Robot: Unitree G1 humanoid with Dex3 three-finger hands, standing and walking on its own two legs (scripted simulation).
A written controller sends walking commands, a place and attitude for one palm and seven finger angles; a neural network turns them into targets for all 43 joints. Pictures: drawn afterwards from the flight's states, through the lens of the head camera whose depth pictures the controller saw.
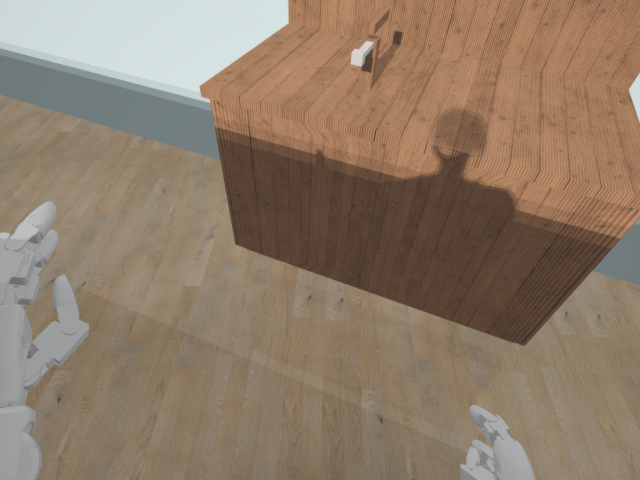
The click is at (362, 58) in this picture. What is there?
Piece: tap's lever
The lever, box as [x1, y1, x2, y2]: [351, 49, 365, 66]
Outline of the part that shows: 354,49 351,55 351,63 361,66 364,62 365,51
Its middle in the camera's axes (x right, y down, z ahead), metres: +0.09 -0.43 +0.93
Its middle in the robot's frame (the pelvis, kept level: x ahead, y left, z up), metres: +1.00 -0.02 +0.10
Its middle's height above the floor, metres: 0.87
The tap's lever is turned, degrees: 0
